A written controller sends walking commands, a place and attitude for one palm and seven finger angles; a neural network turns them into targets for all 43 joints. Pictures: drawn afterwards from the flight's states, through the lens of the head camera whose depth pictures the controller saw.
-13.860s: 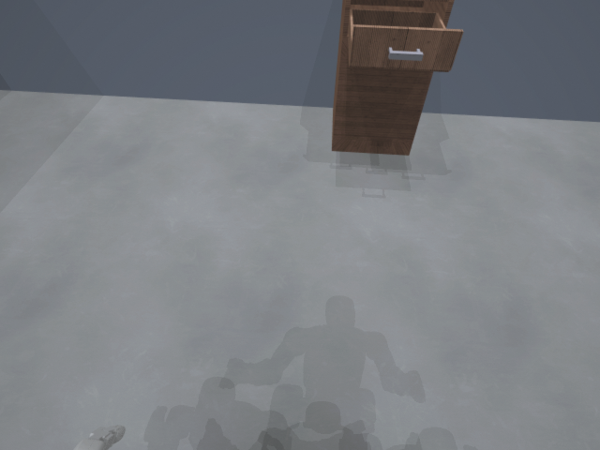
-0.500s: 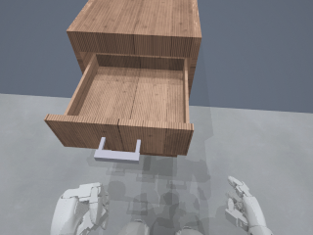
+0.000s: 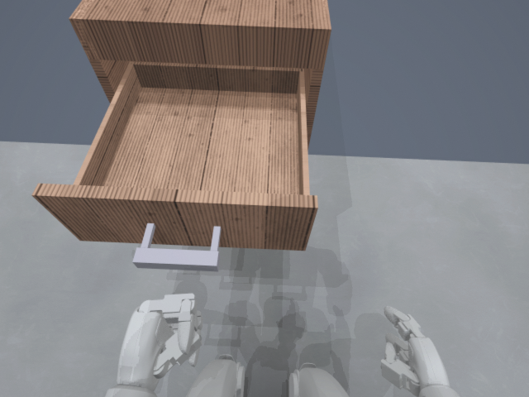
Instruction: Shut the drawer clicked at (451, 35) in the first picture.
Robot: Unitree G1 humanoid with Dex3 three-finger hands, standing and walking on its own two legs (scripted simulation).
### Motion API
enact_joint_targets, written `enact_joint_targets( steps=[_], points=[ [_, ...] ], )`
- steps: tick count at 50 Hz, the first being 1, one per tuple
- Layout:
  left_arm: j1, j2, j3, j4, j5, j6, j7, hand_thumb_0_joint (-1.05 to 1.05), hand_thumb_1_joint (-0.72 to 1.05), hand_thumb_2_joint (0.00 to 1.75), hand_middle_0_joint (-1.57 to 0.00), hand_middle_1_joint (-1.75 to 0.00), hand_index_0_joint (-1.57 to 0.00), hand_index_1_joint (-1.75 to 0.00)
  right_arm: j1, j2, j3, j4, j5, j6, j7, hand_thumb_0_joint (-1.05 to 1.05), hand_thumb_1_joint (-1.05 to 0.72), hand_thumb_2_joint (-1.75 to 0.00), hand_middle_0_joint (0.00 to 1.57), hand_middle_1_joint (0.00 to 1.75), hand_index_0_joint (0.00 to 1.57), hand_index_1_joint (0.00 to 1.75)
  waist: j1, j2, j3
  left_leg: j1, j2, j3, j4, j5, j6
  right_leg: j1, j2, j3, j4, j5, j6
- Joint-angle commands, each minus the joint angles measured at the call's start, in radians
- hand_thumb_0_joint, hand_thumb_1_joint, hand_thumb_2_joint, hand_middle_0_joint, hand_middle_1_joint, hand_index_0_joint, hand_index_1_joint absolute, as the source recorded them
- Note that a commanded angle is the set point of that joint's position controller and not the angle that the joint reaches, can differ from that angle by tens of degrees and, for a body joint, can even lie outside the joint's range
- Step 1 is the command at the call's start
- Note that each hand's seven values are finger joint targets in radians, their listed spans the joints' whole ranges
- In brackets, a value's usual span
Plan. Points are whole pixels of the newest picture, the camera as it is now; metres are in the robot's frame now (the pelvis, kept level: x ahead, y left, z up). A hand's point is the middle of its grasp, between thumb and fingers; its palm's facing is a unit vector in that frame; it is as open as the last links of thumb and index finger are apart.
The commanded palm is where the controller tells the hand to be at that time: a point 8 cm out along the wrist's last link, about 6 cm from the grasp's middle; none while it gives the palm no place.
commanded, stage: bring the fist close to the handle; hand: left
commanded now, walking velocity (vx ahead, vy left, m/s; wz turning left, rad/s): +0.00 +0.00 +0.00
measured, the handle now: (180, 245) +0.33 +0.14 +0.03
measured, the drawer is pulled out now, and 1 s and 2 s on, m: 0.30 0.30 0.17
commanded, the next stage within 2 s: push the drawer shut in 0.58 s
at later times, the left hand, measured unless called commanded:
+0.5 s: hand (182, 320) +0.22 +0.12 +0.04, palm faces +0.05 -1.00 +0.02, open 3.3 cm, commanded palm +0.19 +0.16 +0.03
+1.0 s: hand (201, 302) +0.25 +0.10 +0.03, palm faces -0.06 -1.00 +0.00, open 3.1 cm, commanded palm +0.24 +0.15 +0.03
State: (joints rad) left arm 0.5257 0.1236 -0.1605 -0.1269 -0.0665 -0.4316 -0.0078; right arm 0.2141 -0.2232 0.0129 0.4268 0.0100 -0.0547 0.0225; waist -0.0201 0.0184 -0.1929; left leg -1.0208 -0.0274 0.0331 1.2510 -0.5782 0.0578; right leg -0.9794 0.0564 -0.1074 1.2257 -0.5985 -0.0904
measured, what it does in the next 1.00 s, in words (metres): stands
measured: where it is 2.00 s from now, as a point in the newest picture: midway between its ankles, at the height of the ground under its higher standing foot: outside the picture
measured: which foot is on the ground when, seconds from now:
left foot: down 0.00-1.00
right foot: down 0.00-1.00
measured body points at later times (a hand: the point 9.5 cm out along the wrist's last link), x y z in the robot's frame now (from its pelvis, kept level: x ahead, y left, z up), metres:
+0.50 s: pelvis +0.00 +0.01 -0.01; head +0.09 +0.01 +0.43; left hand +0.21 +0.17 +0.04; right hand +0.20 -0.21 -0.10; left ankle +0.01 +0.08 -0.63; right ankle +0.00 -0.07 -0.63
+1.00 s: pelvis +0.00 +0.01 -0.01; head +0.09 +0.02 +0.43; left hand +0.24 +0.15 +0.03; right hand +0.17 -0.21 -0.10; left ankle +0.01 +0.08 -0.63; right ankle +0.00 -0.07 -0.63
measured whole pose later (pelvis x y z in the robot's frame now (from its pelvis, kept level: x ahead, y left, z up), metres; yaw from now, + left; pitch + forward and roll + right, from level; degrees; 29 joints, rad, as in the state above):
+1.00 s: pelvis +0.00 +0.01 -0.01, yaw +0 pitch +22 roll -2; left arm 0.30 0.12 -0.18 -0.03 -0.05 -0.41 0.07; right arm 0.22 -0.23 0.03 0.44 0.00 0.00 0.03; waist -0.02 0.04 -0.20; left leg -1.08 -0.04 0.03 1.28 -0.58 0.07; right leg -1.03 0.05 -0.12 1.24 -0.60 -0.08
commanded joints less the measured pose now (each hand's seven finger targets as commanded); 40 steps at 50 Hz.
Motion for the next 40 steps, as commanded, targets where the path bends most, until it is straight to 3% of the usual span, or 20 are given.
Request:
enact_joint_targets(
  steps=[1,5,8,11,12,15,17,19,24,28,32,33,36,37,40],
  points=[
    [-0.026,0.046,0.095,-0.248,-0.037,-0.1,0.062,0.0,0.9,0.9,-1.4,-1.6,-1.4,-1.6,-0.043,-0.093,-0.043,-0.156,-0.002,-0.053,-0.014,0.0,-0.9,-0.9,0.2,0.3,0.2,0.3,0.002,-0.02,-0.257,0.124,0.015,-0.084,-0.129,0.315,-0.024,0.236,-0.048,0.154,-0.187,0.396,0.068],
    [-0.05,-0.007,0.032,-0.182,-0.031,-0.16,0.064,0.0,0.9,0.9,-1.4,-1.6,-1.4,-1.6,-0.043,-0.099,-0.041,-0.119,-0.012,-0.069,-0.002,0.0,-0.9,-0.9,0.2,0.3,0.2,0.3,-0.025,-0.015,-0.247,0.115,0.02,-0.099,-0.1,0.33,-0.028,0.159,-0.042,0.132,-0.152,0.404,0.066],
    [-0.049,-0.035,-0.027,-0.102,-0.014,-0.153,0.019,0.0,0.9,0.9,-1.4,-1.6,-1.4,-1.6,-0.035,-0.112,-0.044,-0.113,-0.012,-0.067,0.005,0.0,-0.9,-0.9,0.2,0.3,0.2,0.3,-0.047,-0.038,-0.237,0.094,0.022,-0.105,-0.08,0.325,-0.024,0.134,-0.047,0.138,-0.142,0.408,0.072],
    [0.006,0.007,-0.003,-0.122,-0.007,-0.114,-0.005,0.0,0.9,0.9,-1.4,-1.6,-1.4,-1.6,-0.032,-0.117,-0.05,-0.142,-0.005,-0.049,0.007,0.0,-0.9,-0.9,0.2,0.3,0.2,0.3,-0.011,-0.023,-0.29,0.12,0.018,-0.102,-0.099,0.341,-0.023,0.172,-0.05,0.138,-0.142,0.408,0.068],
    [0.003,0.042,0.026,-0.145,-0.002,-0.102,0.001,0.0,0.9,0.9,-1.4,-1.6,-1.4,-1.6,-0.033,-0.12,-0.051,-0.149,-0.004,-0.039,0.005,0.0,-0.9,-0.9,0.2,0.3,0.2,0.3,0.001,-0.011,-0.308,0.133,0.018,-0.101,-0.107,0.363,-0.022,0.186,-0.045,0.132,-0.136,0.418,0.062],
    [-0.032,0.059,0.072,-0.215,-0.008,-0.092,0.046,0.0,0.9,0.9,-1.4,-1.6,-1.4,-1.6,-0.034,-0.103,-0.049,-0.159,-0.004,-0.023,-0.001,0.0,-0.9,-0.9,0.2,0.3,0.2,0.3,0.015,-0.014,-0.336,0.157,0.017,-0.094,-0.119,0.386,-0.024,0.216,-0.042,0.126,-0.136,0.445,0.058],
    [-0.059,0.054,0.083,-0.235,-0.012,-0.106,0.084,0.0,0.9,0.9,-1.4,-1.6,-1.4,-1.6,-0.035,-0.096,-0.045,-0.152,-0.008,-0.023,-0.005,0.0,-0.9,-0.9,0.2,0.3,0.2,0.3,0.007,-0.024,-0.324,0.153,0.017,-0.097,-0.117,0.389,-0.026,0.202,-0.035,0.117,-0.131,0.438,0.054],
    [-0.045,0.001,0.04,-0.222,-0.019,-0.128,0.1,0.0,0.9,0.9,-1.4,-1.6,-1.4,-1.6,-0.042,-0.089,-0.042,-0.143,-0.009,-0.031,-0.001,0.0,-0.9,-0.9,0.2,0.3,0.2,0.3,-0.004,-0.025,-0.297,0.148,0.017,-0.099,-0.113,0.365,-0.029,0.174,-0.035,0.115,-0.136,0.415,0.057],
    [-0.019,-0.047,-0.056,-0.141,0.002,-0.132,0.05,0.0,0.9,0.9,-1.4,-1.6,-1.4,-1.6,-0.041,-0.109,-0.042,-0.138,-0.008,-0.036,0.006,0.0,-0.9,-0.9,0.2,0.3,0.2,0.3,-0.04,-0.045,-0.23,0.117,0.022,-0.111,-0.105,0.302,-0.025,0.112,-0.039,0.113,-0.149,0.343,0.063],
    [-0.038,0.014,-0.023,-0.134,0.02,-0.092,0.024,0.0,0.9,0.9,-1.4,-1.6,-1.4,-1.6,-0.039,-0.115,-0.043,-0.158,-0.003,-0.02,-0.002,0.0,-0.9,-0.9,0.2,0.3,0.2,0.3,-0.026,-0.04,-0.224,0.1,0.02,-0.11,-0.114,0.262,-0.022,0.118,-0.041,0.12,-0.156,0.283,0.057],
    [-0.088,0.076,0.078,-0.188,0.008,-0.098,0.083,0.0,0.9,0.9,-1.4,-1.6,-1.4,-1.6,-0.047,-0.106,-0.038,-0.161,-0.009,-0.012,-0.009,0.0,-0.9,-0.9,0.2,0.3,0.2,0.3,0.003,-0.016,-0.263,0.11,0.016,-0.102,-0.117,0.274,-0.025,0.133,-0.032,0.119,-0.145,0.274,0.049],
    [-0.117,0.054,0.066,-0.211,0.005,-0.109,0.099,0.0,0.9,0.9,-1.4,-1.6,-1.4,-1.6,-0.053,-0.1,-0.034,-0.161,-0.011,-0.013,-0.008,0.0,-0.9,-0.9,0.2,0.3,0.2,0.3,0.002,0.007,-0.279,0.119,0.015,-0.099,-0.115,0.274,-0.025,0.134,-0.034,0.12,-0.143,0.271,0.048],
    [-0.189,0.027,0.051,-0.192,-0.006,-0.133,0.126,0.0,0.9,0.9,-1.4,-1.6,-1.4,-1.6,-0.054,-0.101,-0.031,-0.142,-0.013,-0.021,-0.004,0.0,-0.9,-0.9,0.2,0.3,0.2,0.3,-0.022,0.008,-0.252,0.112,0.018,-0.105,-0.106,0.25,-0.028,0.095,-0.03,0.116,-0.149,0.24,0.051],
    [-0.234,0.019,0.031,-0.185,-0.003,-0.137,0.125,0.0,0.9,0.9,-1.4,-1.6,-1.4,-1.6,-0.053,-0.105,-0.029,-0.131,-0.014,-0.024,-0.004,0.0,-0.9,-0.9,0.2,0.3,0.2,0.3,-0.041,-0.003,-0.248,0.109,0.021,-0.111,-0.102,0.243,-0.025,0.082,-0.03,0.117,-0.152,0.228,0.053],
    [-0.26,-0.026,-0.047,-0.139,0.008,-0.126,0.093,0.0,0.9,0.9,-1.4,-1.6,-1.4,-1.6,-0.041,-0.117,-0.03,-0.122,-0.013,-0.031,-0.002,0.0,-0.9,-0.9,0.2,0.3,0.2,0.3,-0.055,0.02,-0.262,0.137,0.024,-0.124,-0.109,0.247,-0.025,0.062,-0.035,0.107,-0.153,0.23,0.054]
  ],
)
